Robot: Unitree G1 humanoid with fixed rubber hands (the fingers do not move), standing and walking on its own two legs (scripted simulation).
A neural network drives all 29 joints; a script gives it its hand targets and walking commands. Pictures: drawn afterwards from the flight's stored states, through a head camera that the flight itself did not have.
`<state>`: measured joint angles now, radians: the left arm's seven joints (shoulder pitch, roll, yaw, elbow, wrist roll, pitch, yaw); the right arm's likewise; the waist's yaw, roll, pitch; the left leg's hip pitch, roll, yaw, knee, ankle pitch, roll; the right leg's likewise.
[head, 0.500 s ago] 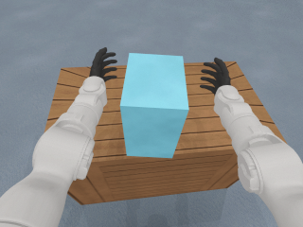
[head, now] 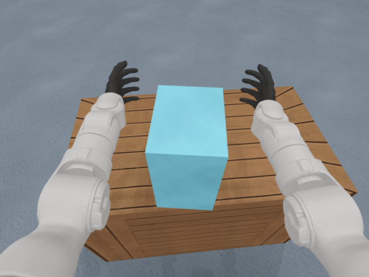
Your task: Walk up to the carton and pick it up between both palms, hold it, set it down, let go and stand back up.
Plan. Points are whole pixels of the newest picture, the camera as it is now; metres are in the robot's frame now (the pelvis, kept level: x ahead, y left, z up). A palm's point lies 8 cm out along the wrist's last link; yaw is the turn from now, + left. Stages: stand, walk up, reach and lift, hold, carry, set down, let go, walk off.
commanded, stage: set down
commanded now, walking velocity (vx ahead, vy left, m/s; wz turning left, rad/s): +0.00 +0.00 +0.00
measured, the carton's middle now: (187, 152) +0.45 +0.02 -0.03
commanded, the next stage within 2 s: none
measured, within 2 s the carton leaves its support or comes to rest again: neither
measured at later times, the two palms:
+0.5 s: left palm (109, 140) +0.40 +0.19 +0.08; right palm (258, 142) +0.39 -0.13 +0.08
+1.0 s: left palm (107, 169) +0.35 +0.19 +0.04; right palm (255, 181) +0.33 -0.13 +0.03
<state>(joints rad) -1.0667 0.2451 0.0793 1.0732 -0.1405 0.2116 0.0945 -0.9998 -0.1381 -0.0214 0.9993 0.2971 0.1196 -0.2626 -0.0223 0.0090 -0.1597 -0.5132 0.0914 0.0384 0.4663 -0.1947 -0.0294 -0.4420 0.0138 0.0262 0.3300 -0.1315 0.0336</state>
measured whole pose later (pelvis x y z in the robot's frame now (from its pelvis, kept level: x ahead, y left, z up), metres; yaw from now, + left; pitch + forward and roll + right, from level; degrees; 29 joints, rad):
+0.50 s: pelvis +0.00 +0.00 +0.00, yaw +0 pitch +7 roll -2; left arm -0.68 0.18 0.12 0.74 -0.09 0.21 0.02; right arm -0.64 -0.07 0.02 0.74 0.25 0.01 -0.28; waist 0.00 0.00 -0.05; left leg -0.37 0.09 0.04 0.43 -0.19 -0.03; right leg -0.29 0.01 0.02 0.29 -0.12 0.03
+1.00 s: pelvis -0.02 +0.01 +0.00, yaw +1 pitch +4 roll -2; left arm -0.55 0.17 0.03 0.84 -0.15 -0.04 0.00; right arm -0.43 0.00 -0.02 0.80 0.13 -0.17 -0.26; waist 0.00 0.01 -0.02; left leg -0.36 0.07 0.03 0.50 -0.21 -0.02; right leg -0.29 -0.01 0.02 0.39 -0.16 0.04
